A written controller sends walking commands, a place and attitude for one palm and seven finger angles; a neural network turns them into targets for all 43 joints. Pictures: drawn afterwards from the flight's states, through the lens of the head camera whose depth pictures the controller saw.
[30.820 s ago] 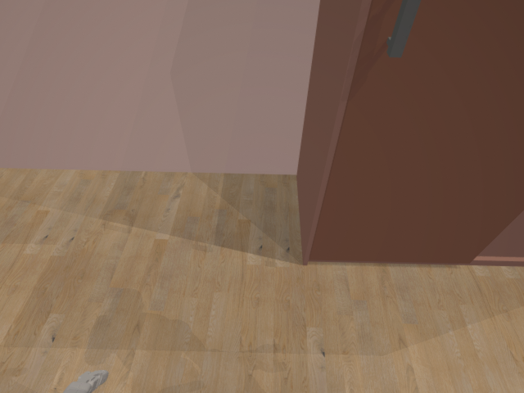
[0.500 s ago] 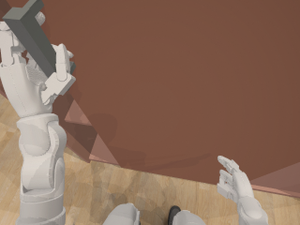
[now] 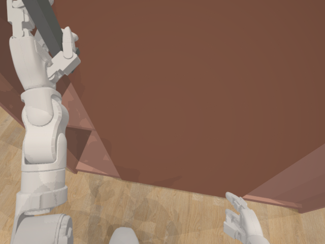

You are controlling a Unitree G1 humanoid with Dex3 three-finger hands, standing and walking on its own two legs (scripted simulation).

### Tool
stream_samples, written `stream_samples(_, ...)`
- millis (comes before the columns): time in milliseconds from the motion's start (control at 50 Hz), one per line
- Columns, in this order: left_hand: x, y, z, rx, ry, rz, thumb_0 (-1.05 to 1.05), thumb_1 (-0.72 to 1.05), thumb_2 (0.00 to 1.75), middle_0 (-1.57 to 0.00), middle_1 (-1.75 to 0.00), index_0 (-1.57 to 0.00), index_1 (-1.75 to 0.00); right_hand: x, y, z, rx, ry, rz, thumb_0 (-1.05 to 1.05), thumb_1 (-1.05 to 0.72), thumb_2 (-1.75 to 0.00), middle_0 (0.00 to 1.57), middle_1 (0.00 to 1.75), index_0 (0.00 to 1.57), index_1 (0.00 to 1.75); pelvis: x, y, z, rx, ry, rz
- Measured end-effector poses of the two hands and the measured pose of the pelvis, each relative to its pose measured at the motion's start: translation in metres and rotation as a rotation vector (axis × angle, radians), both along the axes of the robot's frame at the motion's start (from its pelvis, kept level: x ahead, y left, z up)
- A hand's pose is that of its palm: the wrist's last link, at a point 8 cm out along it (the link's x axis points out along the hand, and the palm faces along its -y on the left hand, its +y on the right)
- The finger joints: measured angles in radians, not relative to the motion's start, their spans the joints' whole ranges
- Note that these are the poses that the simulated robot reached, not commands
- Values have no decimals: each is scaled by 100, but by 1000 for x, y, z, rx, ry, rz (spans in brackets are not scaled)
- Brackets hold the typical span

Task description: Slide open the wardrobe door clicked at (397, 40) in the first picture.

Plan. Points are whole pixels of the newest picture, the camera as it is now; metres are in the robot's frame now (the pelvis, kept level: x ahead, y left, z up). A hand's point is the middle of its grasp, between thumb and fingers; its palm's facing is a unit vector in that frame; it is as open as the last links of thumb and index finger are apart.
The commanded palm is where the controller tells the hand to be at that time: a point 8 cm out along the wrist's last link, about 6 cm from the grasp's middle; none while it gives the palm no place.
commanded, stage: step sideways, sliding the door along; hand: left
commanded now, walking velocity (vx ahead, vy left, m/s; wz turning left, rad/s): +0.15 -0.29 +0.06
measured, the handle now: (58, 29) +0.39 +0.27 +0.26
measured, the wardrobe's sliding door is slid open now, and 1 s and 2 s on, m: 0.30 0.42 0.59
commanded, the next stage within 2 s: none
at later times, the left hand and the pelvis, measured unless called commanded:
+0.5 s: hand (106, 59) +0.36 +0.18 +0.25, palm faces +0.33 -0.94 +0.03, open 7.4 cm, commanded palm +0.33 +0.15 +0.21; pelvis +0.00 -0.06 +0.02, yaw +3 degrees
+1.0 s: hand (147, 65) +0.36 +0.11 +0.24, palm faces +0.50 -0.86 -0.02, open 7.6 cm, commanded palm +0.33 +0.08 +0.22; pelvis +0.00 -0.15 +0.00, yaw +5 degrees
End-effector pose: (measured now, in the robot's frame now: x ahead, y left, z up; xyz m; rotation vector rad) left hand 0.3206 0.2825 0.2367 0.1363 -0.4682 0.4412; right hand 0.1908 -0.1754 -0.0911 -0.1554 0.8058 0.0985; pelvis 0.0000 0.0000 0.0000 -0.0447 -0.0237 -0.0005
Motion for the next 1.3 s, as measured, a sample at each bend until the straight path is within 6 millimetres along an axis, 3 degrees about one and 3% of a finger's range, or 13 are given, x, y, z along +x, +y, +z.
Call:
stream_samples(60,-1,-12,1,12,26,51,-6,67,83,-48,-144,-6,-117,7,-27,-11,-18,-3,-17,1,-90,-90,21,30,21,30,-6,-10,-1,-3,-1,34)
stream_samples(120,-3,-22,2,2,47,40,-5,70,83,-48,-143,-3,-118,8,-48,-10,-80,27,-42,1,-90,-90,20,30,20,30,-7,-13,5,37,8,54)
stream_samples(180,-3,-30,2,-7,35,14,-4,71,81,-47,-142,-4,-116,9,-61,-4,-145,54,-41,1,-91,-90,20,30,20,30,-5,-14,6,48,19,69)
stream_samples(220,-2,-33,0,-3,10,-21,-4,71,80,-47,-141,-5,-113,12,-66,-4,-179,35,-42,1,-91,-90,20,30,20,30,-2,-11,-4,12,15,66)
stream_samples(280,-2,-39,-3,-6,-11,-69,-4,72,79,-46,-141,-5,-107,14,-65,-1,-163,23,-54,1,-91,-90,20,30,20,30,-5,-16,-6,6,-33,59)
stream_samples(440,-1,-57,-2,-55,2,-118,-2,71,79,-46,-140,-8,-110,14,-47,28,-111,32,44,1,-90,-90,20,30,20,30,-5,-43,17,-64,-47,55)
stream_samples(600,-1,-74,0,-50,27,-66,-3,69,82,-46,-140,-8,-116,30,-63,35,-63,-23,105,1,-90,-90,21,30,21,30,-1,-85,22,-70,-48,52)
stream_samples(760,-3,-103,2,7,66,127,-6,73,85,-46,-140,1,-114,48,-122,6,36,-103,101,1,-90,-90,21,30,21,30,3,-142,-2,1,-41,56)
stream_samples(820,-4,-115,3,-5,79,163,-6,74,84,-46,-140,0,-110,43,-154,-3,7,-69,30,1,-90,-90,21,30,21,30,2,-150,2,25,-21,73)
stream_samples(920,-3,-130,1,-31,60,141,-5,75,83,-45,-140,0,-108,20,-197,0,-118,26,-35,1,-91,-90,20,30,20,30,0,-154,12,66,7,82)
stream_samples(980,-4,-137,-1,-20,36,91,-5,76,83,-45,-140,0,-103,8,-213,-3,-182,36,-59,1,-91,-90,20,30,20,30,0,-152,1,16,1,95)
stream_samples(1140,-5,-160,-1,-51,32,23,-3,76,82,-43,-140,-2,-98,-11,-211,15,-125,61,-17,1,-91,-90,20,30,20,30,-6,-178,13,-35,-51,51)
stream_samples(1300,-4,-190,1,-62,53,37,-2,76,84,-41,-140,0,-104,4,-221,23,-56,12,49,1,-90,-90,20,30,20,30,-5,-224,18,-61,-42,35)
